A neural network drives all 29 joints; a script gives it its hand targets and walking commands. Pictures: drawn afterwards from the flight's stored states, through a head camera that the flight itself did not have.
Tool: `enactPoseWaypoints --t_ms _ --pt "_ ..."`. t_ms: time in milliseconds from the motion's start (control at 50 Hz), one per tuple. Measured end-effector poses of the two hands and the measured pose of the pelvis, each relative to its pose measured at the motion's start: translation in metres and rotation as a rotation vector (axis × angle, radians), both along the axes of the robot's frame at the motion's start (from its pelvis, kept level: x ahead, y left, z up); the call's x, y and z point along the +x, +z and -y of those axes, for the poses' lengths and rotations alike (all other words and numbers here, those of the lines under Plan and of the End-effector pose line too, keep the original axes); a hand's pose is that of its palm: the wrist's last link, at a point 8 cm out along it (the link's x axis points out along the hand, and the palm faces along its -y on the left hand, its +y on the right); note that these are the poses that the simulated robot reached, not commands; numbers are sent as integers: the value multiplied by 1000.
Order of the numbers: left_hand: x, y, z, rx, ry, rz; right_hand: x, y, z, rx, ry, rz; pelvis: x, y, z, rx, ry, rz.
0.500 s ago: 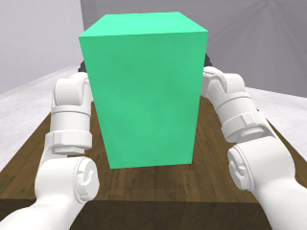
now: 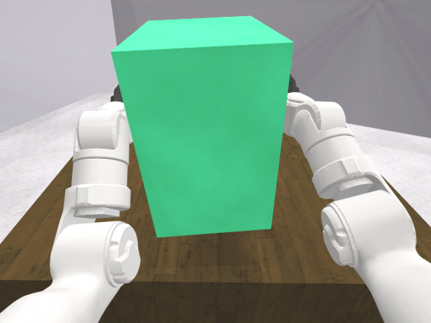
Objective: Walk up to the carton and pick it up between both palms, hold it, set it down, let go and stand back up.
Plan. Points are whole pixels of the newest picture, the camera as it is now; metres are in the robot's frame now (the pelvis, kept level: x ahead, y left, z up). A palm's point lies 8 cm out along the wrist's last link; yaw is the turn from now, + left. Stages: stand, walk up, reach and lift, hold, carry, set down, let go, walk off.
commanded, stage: hold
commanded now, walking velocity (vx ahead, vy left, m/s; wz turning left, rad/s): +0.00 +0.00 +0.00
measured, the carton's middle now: (206, 119) +0.38 +0.01 +0.29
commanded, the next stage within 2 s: none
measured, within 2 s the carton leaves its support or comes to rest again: neither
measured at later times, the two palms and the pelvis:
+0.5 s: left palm (120, 111) +0.37 +0.15 +0.30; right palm (288, 103) +0.37 -0.13 +0.32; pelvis -0.01 +0.00 +0.00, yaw +0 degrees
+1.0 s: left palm (120, 112) +0.38 +0.15 +0.30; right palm (286, 104) +0.37 -0.13 +0.32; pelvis +0.00 +0.00 +0.00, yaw +0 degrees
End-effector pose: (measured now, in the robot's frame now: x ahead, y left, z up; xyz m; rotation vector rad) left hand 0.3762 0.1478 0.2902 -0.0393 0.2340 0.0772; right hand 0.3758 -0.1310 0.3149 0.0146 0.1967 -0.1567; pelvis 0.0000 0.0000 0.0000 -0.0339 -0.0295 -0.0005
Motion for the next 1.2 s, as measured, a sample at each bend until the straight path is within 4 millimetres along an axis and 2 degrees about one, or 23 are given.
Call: enactPoseWaypoints --t_ms 360,1200 --pt "-3 11 -2 -2 5 1 -4 8 -2 9 -2 -3 -5 0 0 -3 -1 -12" --pt "1 5 -1 1 4 4 -1 4 -2 1 -3 -11 -4 0 -2 -4 -4 -24"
